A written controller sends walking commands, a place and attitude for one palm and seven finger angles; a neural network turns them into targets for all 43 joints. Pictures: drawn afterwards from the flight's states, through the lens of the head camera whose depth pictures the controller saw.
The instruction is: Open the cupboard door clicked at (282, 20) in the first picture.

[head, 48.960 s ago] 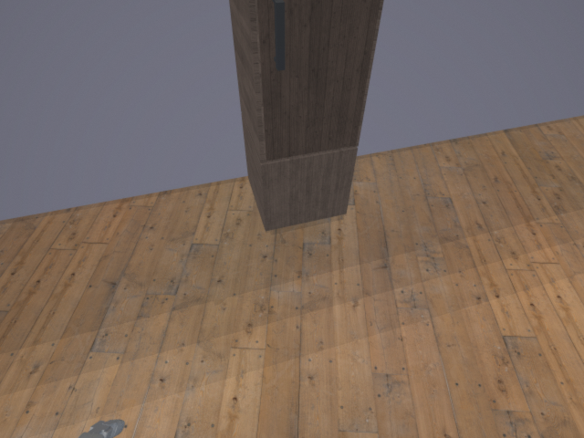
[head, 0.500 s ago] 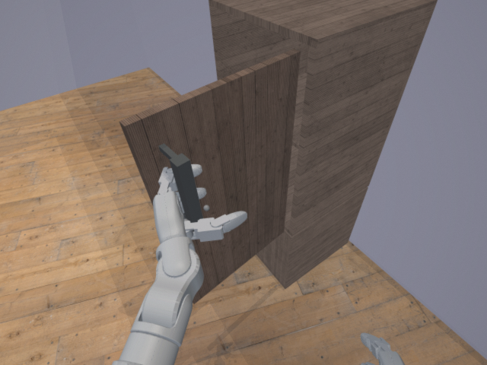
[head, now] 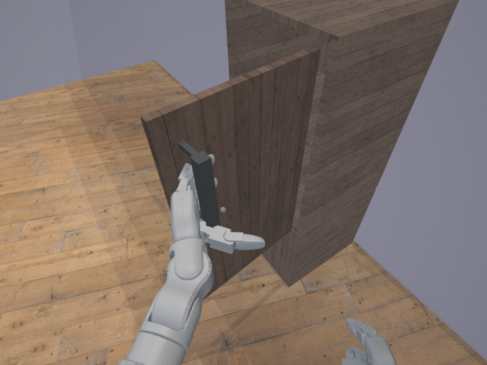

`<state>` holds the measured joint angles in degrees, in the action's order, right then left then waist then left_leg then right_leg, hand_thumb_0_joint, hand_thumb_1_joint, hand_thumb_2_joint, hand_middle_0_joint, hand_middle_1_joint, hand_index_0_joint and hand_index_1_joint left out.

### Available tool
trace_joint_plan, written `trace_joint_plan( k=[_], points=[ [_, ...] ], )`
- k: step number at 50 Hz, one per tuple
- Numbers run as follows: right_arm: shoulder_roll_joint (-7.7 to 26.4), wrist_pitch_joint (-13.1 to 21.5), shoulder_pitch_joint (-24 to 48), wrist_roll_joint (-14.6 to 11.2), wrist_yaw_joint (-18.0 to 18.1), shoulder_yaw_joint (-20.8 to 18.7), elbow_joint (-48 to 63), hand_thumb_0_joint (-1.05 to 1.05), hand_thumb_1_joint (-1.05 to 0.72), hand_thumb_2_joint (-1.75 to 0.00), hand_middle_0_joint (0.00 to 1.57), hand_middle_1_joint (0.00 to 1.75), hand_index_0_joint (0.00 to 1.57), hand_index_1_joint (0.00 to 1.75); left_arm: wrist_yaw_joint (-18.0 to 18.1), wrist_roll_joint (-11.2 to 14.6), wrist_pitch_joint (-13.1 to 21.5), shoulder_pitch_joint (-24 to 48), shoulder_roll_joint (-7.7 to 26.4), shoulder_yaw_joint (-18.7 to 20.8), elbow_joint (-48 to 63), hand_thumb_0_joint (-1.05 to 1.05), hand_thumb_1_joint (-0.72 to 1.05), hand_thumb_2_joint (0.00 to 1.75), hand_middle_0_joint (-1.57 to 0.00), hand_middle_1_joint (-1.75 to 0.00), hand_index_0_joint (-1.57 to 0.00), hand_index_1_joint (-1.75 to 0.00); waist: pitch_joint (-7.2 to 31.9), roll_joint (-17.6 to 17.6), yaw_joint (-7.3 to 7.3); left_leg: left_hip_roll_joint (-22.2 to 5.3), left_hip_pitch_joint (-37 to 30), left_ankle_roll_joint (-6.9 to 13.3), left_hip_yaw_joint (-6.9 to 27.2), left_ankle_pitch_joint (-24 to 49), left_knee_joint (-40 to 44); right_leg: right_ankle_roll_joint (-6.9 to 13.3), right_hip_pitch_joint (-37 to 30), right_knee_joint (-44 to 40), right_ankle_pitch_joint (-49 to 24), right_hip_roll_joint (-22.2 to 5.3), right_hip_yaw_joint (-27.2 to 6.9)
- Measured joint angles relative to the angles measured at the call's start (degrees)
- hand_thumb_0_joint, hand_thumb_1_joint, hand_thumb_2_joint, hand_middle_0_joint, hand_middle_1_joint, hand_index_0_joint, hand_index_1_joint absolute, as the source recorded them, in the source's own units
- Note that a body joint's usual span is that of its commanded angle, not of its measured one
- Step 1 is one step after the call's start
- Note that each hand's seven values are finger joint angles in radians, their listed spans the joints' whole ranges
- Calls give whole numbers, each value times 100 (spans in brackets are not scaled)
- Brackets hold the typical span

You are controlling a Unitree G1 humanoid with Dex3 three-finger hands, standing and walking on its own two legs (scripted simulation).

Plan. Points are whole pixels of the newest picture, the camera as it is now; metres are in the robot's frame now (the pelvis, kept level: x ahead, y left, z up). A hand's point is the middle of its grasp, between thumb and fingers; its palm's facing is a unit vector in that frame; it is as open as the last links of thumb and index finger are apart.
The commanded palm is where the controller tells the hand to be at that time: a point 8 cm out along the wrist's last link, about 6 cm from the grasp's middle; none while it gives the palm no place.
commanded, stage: slide the hand sideways off the handle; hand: left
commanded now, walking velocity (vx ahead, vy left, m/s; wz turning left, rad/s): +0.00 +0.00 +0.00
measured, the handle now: (199, 190) +0.37 +0.10 +0.12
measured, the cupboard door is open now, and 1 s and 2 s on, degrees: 96 98 98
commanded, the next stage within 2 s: draw the hand back to the body in 1.14 s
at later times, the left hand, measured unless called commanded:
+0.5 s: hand (204, 239) +0.28 +0.08 +0.11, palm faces -0.12 -0.99 -0.04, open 16.3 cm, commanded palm +0.25 +0.14 +0.11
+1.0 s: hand (163, 261) +0.23 +0.13 +0.11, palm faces -0.05 -1.00 -0.06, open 16.3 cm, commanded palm +0.21 +0.20 +0.11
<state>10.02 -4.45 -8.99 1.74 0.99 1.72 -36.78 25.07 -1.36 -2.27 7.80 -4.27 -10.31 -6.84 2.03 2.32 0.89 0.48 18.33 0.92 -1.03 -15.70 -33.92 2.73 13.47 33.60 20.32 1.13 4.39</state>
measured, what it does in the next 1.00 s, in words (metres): stands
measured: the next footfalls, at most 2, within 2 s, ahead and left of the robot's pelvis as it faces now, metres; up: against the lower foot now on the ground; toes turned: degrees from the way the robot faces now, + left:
none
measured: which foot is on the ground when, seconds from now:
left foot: down 0.00-1.00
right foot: down 0.00-1.00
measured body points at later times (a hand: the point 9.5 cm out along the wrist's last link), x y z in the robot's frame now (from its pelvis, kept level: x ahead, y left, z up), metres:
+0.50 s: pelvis -0.01 +0.01 +0.00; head -0.02 -0.01 +0.45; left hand +0.28 +0.14 +0.11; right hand +0.17 -0.21 -0.08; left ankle +0.02 +0.11 -0.73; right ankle -0.03 -0.08 -0.73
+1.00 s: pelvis +0.00 -0.02 +0.00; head -0.01 -0.04 +0.45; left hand +0.23 +0.19 +0.11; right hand +0.19 -0.24 -0.08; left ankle +0.02 +0.11 -0.73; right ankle -0.03 -0.08 -0.73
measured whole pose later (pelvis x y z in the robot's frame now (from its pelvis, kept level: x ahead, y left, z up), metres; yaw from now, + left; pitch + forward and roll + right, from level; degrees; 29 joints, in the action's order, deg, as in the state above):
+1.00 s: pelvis +0.00 -0.02 +0.00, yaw +0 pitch -1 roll +0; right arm 13.8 5.1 -12.4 -1.6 3.3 2.6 -32.1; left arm -10.5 13.5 3.5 -17.3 12.0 4.7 10.3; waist 2.6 3.2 0.9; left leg -1.1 16.9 -0.4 -0.7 -16.1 -33.6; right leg 3.9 11.7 32.3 20.2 2.8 4.5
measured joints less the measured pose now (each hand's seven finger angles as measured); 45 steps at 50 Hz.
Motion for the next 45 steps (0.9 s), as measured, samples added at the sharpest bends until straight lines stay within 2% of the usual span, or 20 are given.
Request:
trace_joint_plan(
  k=[3, 6, 9, 11, 13, 17, 22, 27, 31, 37, 45],
  points=[
    [17, -15, -102, -78, 65, 48, 122, 2, -90, -90, 20, 30, 20, 30, -1102, 85, 290, -72, 529, -37, -17, -1, -49, 30, -31, -50, -28, -49, -14, -51, 31, 35, -28, 23, -20, 33, 38, -10, 7, 38, 10, -38, -17],
    [120, 65, -192, -192, 140, 86, 210, 2, -90, -90, 20, 30, 20, 30, -2123, 448, 462, -57, 968, -64, -101, -2, -50, 30, -25, -43, -22, -42, -32, 32, 3, 49, -68, 47, -10, 27, 19, -34, -60, 13, -6, -50, -6],
    [222, 188, -226, -293, 204, 125, 231, 2, -90, -90, 20, 30, 20, 30, -2667, 931, 378, -14, 1042, 1, -179, -2, -50, 30, -21, -38, -18, -37, -44, 126, -30, 58, -124, 75, -22, 34, 34, -67, -131, -44, -42, -58, -18],
    [245, 267, -223, -322, 212, 149, 224, 2, -90, -90, 20, 30, 20, 29, -2733, 1128, 288, -18, 941, 100, -197, -2, -50, 30, -19, -35, -17, -35, -37, 133, -45, 63, -147, 89, -48, 56, 72, -85, -141, -71, -68, -65, -44],
    [232, 327, -226, -323, 176, 161, 243, 2, -90, -90, 20, 30, 20, 29, -2645, 1161, 231, -68, 817, 179, -150, -2, -50, 30, -18, -34, -16, -34, -27, 95, -50, 63, -156, 94, -81, 81, 112, -92, -123, -78, -87, -68, -77],
    [164, 386, -269, -288, 33, 158, 379, 2, -90, -90, 20, 30, 20, 29, -2417, 936, 276, -449, 700, 220, 251, -2, -50, 30, -16, -32, -16, -32, 3, -2, -43, 36, -175, 83, -161, 98, 165, -81, -84, -72, -105, -46, -160],
    [137, 347, -262, -269, -33, 177, 502, 2, -90, -90, 20, 30, 20, 29, -2409, 729, 298, -918, 906, 245, 680, -2, -50, 30, -15, -31, -16, -31, -29, -28, -49, -17, -211, 57, -181, 69, 140, -53, -121, -79, -105, 6, -185],
    [181, 381, -202, -285, 45, 193, 497, 2, -90, -90, 20, 30, 20, 30, -2598, 900, 212, -1112, 1160, 421, 886, -2, -50, 30, -16, -31, -16, -31, -96, 27, -41, -53, -242, 28, -136, 66, 132, -24, -190, -134, -123, 46, -144],
    [214, 492, -192, -299, 89, 188, 471, 2, -90, -90, 20, 30, 20, 30, -2784, 1070, 262, -1329, 1215, 594, 1080, -2, -50, 30, -17, -32, -16, -31, -69, 66, -34, -71, -250, 3, -113, 69, 157, -2, -209, -177, -130, 68, -124],
    [255, 622, -251, -310, 96, 154, 510, 2, -90, -90, 20, 30, 20, 30, -2977, 1137, 325, -1803, 1257, 810, 1398, -2, -50, 30, -17, -31, -16, -31, 1, 83, -15, -86, -255, -38, -92, 46, 171, 35, -206, -165, -85, 86, -106],
    [320, 802, -319, -322, 168, 120, 522, 2, -90, -90, 20, 30, 20, 30, -3326, 1314, 444, -2380, 1510, 1175, 1715, -2, -50, 30, -17, -32, -16, -31, 44, 65, -7, -137, -222, -106, -13, -15, 101, 96, -218, -153, -29, 144, -36]
  ],
)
